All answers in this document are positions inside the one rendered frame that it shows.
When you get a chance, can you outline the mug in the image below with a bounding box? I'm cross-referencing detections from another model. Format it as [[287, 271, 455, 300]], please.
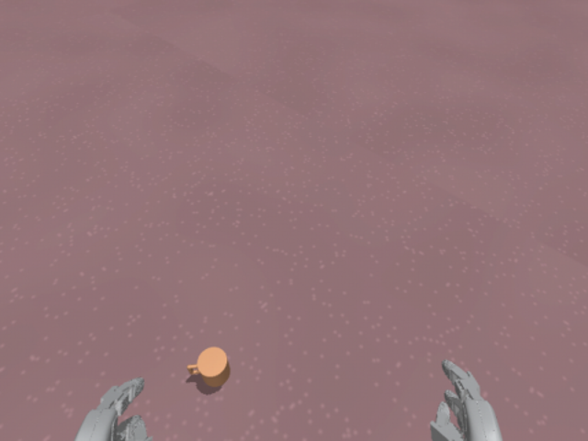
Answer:
[[187, 347, 231, 387]]

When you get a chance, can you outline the left robot hand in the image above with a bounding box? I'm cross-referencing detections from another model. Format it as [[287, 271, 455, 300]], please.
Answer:
[[74, 378, 153, 441]]

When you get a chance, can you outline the right robot hand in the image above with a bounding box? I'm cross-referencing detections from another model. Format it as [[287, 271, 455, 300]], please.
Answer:
[[430, 359, 503, 441]]

